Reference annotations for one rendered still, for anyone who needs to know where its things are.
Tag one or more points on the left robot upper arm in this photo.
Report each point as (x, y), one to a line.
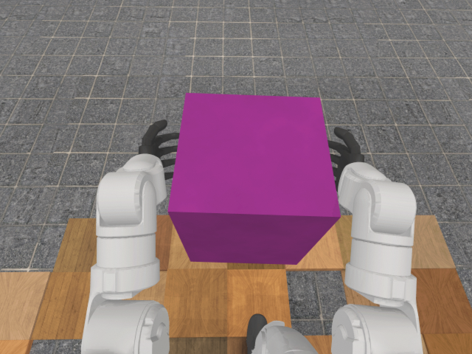
(128, 327)

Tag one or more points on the right robot forearm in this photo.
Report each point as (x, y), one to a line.
(383, 233)

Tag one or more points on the right robot hand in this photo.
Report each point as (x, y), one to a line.
(349, 154)

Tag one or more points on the right robot foot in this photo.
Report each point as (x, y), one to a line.
(256, 324)

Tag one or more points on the left robot forearm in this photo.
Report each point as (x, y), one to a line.
(125, 230)

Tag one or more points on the left robot hand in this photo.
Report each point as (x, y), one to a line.
(151, 143)

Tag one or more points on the carton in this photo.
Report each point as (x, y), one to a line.
(253, 180)

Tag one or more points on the right robot upper arm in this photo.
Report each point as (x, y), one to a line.
(364, 329)

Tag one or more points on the robot right shin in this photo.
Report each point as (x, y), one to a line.
(273, 323)

